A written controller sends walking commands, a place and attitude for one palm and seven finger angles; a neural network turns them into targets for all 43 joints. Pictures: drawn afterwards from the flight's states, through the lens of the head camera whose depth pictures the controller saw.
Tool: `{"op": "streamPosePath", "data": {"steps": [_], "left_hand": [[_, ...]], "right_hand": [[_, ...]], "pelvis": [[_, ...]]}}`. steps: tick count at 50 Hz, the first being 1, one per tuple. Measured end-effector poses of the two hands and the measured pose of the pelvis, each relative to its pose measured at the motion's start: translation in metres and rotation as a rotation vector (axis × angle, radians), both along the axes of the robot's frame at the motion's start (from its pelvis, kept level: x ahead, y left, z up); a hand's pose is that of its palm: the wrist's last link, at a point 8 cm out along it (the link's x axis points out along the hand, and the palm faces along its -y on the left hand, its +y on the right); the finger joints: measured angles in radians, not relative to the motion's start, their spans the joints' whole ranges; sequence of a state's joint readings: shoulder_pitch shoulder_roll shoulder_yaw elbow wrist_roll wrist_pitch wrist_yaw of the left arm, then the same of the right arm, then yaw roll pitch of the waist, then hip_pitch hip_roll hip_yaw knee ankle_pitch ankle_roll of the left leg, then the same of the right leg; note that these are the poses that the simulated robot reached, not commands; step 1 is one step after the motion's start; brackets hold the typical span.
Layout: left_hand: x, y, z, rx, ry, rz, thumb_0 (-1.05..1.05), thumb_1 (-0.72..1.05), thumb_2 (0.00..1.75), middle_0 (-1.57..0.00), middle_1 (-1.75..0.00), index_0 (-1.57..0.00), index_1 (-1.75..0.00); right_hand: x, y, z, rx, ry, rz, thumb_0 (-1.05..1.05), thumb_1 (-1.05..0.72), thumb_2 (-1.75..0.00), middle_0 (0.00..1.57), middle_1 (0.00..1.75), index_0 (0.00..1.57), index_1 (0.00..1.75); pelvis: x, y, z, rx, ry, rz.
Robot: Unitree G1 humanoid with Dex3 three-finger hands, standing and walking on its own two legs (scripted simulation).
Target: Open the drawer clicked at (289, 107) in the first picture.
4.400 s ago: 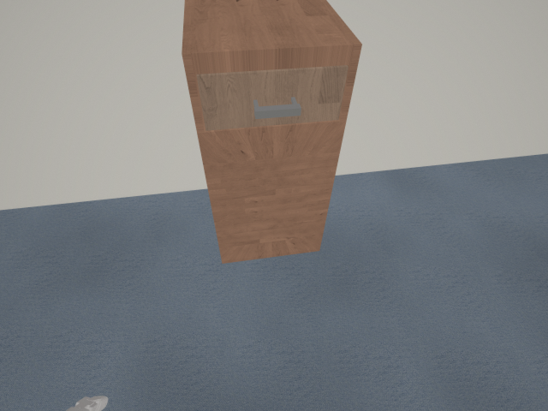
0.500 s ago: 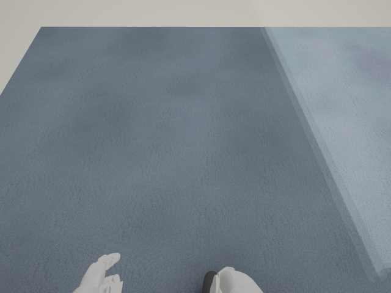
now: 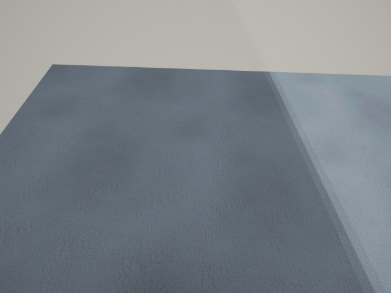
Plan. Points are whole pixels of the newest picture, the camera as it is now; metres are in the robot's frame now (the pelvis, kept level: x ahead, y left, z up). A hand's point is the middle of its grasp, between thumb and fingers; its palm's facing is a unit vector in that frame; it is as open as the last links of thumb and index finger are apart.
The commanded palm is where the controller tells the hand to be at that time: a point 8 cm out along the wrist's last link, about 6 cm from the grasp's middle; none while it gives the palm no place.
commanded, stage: turn to face it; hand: left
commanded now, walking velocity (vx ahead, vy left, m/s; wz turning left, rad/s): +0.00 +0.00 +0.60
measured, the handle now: out of the picture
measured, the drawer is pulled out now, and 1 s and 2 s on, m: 0.00 0.00 0.00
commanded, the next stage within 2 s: none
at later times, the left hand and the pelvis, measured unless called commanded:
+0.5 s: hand out of the picture +0.07 +0.20 -0.14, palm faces +0.26 -0.92 -0.28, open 7.4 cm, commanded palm none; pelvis +0.00 -0.03 +0.00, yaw +14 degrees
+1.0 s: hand out of the picture -0.12 +0.17 -0.18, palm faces +0.58 -0.78 -0.25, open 7.4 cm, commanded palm none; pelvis -0.01 -0.01 -0.01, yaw +33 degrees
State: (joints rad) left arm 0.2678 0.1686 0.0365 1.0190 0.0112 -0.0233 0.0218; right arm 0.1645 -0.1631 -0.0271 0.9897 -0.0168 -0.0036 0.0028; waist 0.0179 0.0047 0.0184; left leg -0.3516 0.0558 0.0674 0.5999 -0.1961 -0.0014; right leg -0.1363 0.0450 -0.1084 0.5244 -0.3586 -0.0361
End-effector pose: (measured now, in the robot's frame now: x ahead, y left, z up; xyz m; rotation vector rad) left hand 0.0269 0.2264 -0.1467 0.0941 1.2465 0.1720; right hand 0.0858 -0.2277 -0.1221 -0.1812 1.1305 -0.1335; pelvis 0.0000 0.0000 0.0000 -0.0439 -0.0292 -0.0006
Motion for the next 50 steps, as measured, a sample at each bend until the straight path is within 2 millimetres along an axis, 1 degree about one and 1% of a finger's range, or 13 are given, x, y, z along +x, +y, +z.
{"op": "streamPosePath", "data": {"steps": [4, 9, 13, 17, 22, 25, 27, 32, 38, 41, 44, 48, 50], "left_hand": [[-0.01, 0.009, -0.006, -0.015, 0.074, 0.04, 0.01, 0.91, 0.9, -0.2, -0.3, -0.2, -0.3], [-0.011, 0.022, 0.003, -0.007, 0.103, 0.064, 0.01, 0.91, 0.9, -0.2, -0.3, -0.2, -0.3], [-0.004, 0.032, 0.011, 0.022, 0.076, 0.09, 0.01, 0.91, 0.9, -0.2, -0.3, -0.2, -0.3], [0.008, 0.035, 0.019, 0.058, 0.026, 0.111, 0.01, 0.91, 0.9, -0.2, -0.3, -0.2, -0.3], [0.024, 0.026, 0.031, 0.103, -0.061, 0.139, 0.01, 0.91, 0.9, -0.19, -0.3, -0.2, -0.3], [0.024, 0.015, 0.036, 0.137, -0.115, 0.165, 0.01, 0.91, 0.9, -0.2, -0.3, -0.2, -0.3], [0.015, 0.006, 0.042, 0.155, -0.123, 0.184, 0.01, 0.91, 0.9, -0.2, -0.3, -0.2, -0.3], [-0.015, -0.014, 0.051, 0.155, -0.093, 0.249, 0.01, 0.91, 0.9, -0.2, -0.3, -0.2, -0.3], [-0.055, -0.031, 0.042, 0.116, -0.04, 0.341, 0.01, 0.9, 0.9, -0.2, -0.3, -0.2, -0.3], [-0.083, -0.035, 0.034, 0.089, 0.008, 0.401, 0.01, 0.9, 0.9, -0.2, -0.3, -0.21, -0.3], [-0.117, -0.035, 0.022, 0.062, 0.065, 0.471, 0.01, 0.9, 0.9, -0.2, -0.3, -0.21, -0.3], [-0.162, -0.023, 0.0, 0.031, 0.135, 0.562, 0.01, 0.9, 0.9, -0.2, -0.3, -0.21, -0.3], [-0.177, -0.016, -0.002, 0.031, 0.171, 0.591, 0.01, 0.9, 0.9, -0.2, -0.3, -0.2, -0.3]], "right_hand": [[0.007, 0.019, 0.001, 0.001, 0.039, 0.027, 0.0, -0.91, -0.9, 0.2, 0.3, 0.2, 0.3], [0.005, 0.016, 0.008, -0.027, 0.069, 0.02, -0.01, -0.93, -0.9, 0.21, 0.3, 0.2, 0.3], [-0.001, 0.007, 0.009, -0.038, 0.11, 0.03, -0.01, -0.92, -0.9, 0.21, 0.3, 0.2, 0.3], [-0.007, -0.007, 0.007, -0.041, 0.141, 0.044, 0.0, -0.92, -0.9, 0.21, 0.3, 0.2, 0.3], [-0.008, -0.03, -0.002, -0.033, 0.167, 0.075, 0.0, -0.91, -0.9, 0.21, 0.3, 0.2, 0.3], [-0.001, -0.046, -0.014, -0.017, 0.172, 0.102, 0.0, -0.91, -0.9, 0.21, 0.3, 0.2, 0.3], [0.006, -0.054, -0.017, -0.013, 0.171, 0.126, 0.0, -0.91, -0.9, 0.21, 0.3, 0.2, 0.3], [0.034, -0.061, -0.011, -0.003, 0.148, 0.205, 0.0, -0.91, -0.9, 0.2, 0.3, 0.2, 0.3], [0.07, -0.048, -0.006, -0.022, 0.143, 0.322, 0.0, -0.91, -0.9, 0.2, 0.3, 0.19, 0.3], [0.092, -0.028, -0.005, -0.038, 0.132, 0.396, 0.0, -0.91, -0.9, 0.2, 0.29, 0.19, 0.3], [0.117, 0.001, -0.001, -0.052, 0.095, 0.479, 0.0, -0.91, -0.9, 0.2, 0.29, 0.19, 0.3], [0.147, 0.047, 0.002, -0.072, -0.003, 0.586, 0.0, -0.91, -0.9, 0.2, 0.3, 0.19, 0.3], [0.154, 0.064, 0.009, -0.07, -0.043, 0.618, 0.0, -0.91, -0.9, 0.2, 0.3, 0.2, 0.3]], "pelvis": [[0.008, 0.011, 0.001, 0.018, 0.002, 0.012], [0.009, 0.017, 0.008, 0.01, 0.023, 0.046], [0.009, 0.015, 0.012, 0.004, 0.04, 0.084], [0.007, 0.006, 0.012, 0.0, 0.05, 0.13], [0.003, -0.015, 0.009, 0.005, 0.058, 0.198], [0.002, -0.032, 0.003, 0.029, 0.065, 0.239], [0.001, -0.039, 0.003, 0.035, 0.055, 0.268], [0.004, -0.049, 0.012, 0.063, 0.036, 0.343], [0.003, -0.05, 0.012, 0.077, 0.034, 0.432], [0.001, -0.045, 0.01, 0.072, 0.039, 0.473], [-0.002, -0.035, 0.006, 0.063, 0.047, 0.513], [-0.008, -0.017, -0.008, 0.046, 0.057, 0.567], [-0.011, -0.013, -0.007, 0.042, 0.054, 0.58]]}}
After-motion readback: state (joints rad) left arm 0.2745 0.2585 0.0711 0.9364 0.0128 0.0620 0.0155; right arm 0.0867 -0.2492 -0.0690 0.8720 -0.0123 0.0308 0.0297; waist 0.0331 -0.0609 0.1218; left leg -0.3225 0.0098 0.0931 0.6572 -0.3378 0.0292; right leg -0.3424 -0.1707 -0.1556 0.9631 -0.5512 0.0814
